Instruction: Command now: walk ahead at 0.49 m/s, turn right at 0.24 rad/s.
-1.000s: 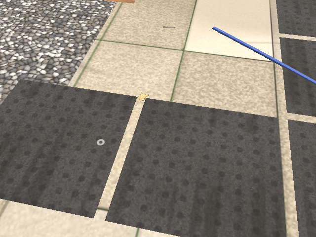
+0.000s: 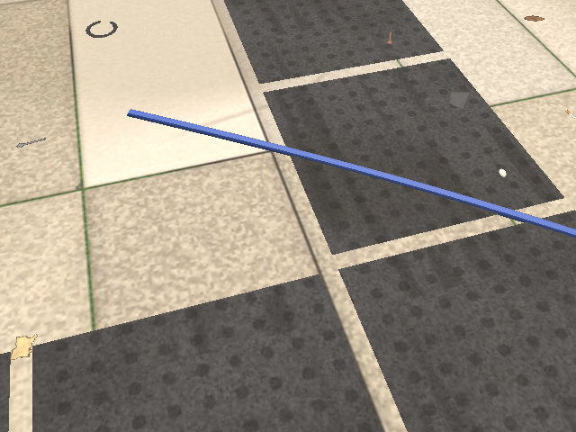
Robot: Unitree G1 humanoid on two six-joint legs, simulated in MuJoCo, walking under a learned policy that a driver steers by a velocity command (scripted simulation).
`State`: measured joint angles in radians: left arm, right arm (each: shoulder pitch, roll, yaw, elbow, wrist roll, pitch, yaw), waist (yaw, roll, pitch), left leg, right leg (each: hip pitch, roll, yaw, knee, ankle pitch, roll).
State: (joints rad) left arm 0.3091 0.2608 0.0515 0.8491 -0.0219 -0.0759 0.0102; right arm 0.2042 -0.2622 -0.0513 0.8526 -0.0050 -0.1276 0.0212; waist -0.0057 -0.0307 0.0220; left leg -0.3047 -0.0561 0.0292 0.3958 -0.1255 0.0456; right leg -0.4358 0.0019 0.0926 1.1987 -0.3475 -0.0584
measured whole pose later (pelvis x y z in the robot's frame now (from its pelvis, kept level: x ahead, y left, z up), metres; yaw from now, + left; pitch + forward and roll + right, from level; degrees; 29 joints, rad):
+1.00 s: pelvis +0.53 -0.01 -0.02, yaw +18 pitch +2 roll +0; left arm 0.30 0.27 0.05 0.86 -0.02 -0.09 0.01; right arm 0.12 -0.27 -0.07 0.71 0.02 -0.05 0.05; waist 0.02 0.01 0.06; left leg -0.47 -0.07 0.06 0.64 -0.21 0.13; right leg -0.22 -0.05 -0.05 1.16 -0.48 0.00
